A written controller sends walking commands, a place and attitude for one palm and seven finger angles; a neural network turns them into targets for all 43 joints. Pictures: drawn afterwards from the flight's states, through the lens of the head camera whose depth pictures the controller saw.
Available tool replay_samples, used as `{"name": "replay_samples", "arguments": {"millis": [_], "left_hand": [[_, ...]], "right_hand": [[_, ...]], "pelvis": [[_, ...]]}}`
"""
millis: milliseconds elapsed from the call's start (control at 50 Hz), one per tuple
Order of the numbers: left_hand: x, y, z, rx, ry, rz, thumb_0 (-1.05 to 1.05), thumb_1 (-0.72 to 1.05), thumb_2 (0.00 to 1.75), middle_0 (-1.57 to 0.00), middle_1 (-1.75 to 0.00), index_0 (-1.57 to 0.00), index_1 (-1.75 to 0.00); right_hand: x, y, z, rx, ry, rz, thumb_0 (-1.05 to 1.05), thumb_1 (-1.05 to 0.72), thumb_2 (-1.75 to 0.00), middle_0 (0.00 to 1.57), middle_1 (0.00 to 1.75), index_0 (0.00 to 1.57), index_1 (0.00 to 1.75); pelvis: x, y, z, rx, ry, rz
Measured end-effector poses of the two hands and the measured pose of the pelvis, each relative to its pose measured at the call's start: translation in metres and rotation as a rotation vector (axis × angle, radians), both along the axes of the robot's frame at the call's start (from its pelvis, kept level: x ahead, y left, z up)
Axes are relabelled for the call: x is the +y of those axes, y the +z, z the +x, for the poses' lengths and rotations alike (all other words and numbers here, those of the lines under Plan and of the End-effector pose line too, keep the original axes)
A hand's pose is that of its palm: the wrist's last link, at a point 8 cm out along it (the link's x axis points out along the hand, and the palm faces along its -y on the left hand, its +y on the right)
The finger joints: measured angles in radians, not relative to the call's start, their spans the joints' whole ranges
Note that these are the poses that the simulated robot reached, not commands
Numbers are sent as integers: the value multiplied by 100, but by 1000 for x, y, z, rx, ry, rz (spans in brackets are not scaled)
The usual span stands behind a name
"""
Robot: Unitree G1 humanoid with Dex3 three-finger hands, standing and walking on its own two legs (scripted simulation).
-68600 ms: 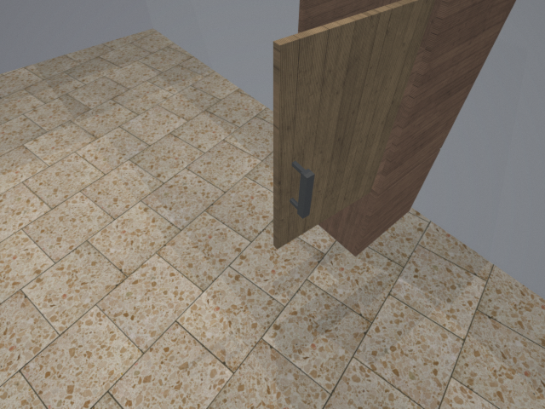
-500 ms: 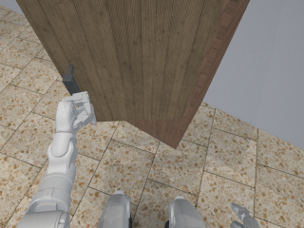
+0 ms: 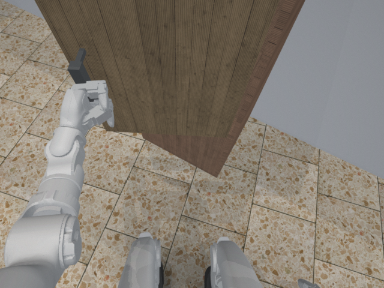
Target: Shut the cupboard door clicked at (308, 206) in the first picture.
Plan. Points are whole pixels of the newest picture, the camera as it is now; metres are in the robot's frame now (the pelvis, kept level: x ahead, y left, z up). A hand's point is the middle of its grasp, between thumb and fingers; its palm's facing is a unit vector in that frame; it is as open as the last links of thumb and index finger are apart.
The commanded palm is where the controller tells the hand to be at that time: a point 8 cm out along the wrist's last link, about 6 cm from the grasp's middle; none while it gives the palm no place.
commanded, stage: push the door shut along its arc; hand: left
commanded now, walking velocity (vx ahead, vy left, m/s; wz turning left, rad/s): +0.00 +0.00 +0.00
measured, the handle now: (90, 83) +0.54 +0.21 +0.05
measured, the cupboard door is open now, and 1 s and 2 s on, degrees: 27 11 4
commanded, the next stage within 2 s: pull the fist back off the door in 1.16 s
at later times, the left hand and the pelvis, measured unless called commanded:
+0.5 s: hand (123, 85) +0.53 +0.14 +0.05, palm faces -0.23 -0.97 -0.05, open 3.1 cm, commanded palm +0.53 +0.17 +0.05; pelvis -0.01 +0.01 -0.02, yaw -2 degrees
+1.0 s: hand (137, 67) +0.59 +0.12 +0.04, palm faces -0.35 -0.94 -0.03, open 3.1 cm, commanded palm +0.60 +0.13 +0.05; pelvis +0.00 +0.02 -0.04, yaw -4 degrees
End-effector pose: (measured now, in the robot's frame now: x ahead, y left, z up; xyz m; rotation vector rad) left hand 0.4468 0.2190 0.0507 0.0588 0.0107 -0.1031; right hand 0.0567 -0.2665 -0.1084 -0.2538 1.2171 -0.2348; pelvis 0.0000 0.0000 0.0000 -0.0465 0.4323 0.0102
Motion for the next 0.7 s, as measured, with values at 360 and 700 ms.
{"name": "replay_samples", "arguments": {"millis": [360,700], "left_hand": [[-20,3,51,20,-92,-3,2,90,90,-130,-150,-130,-150],[-27,1,100,33,-186,-18,2,90,90,-130,-150,-130,-150]], "right_hand": [[4,-2,-43,66,-64,-14,1,-90,-90,20,30,20,30],[12,-10,-69,131,-102,-41,1,-90,-90,20,30,20,30]], "pelvis": [[6,-11,-6,41,-20,-16],[10,-29,-7,106,-33,-39]]}}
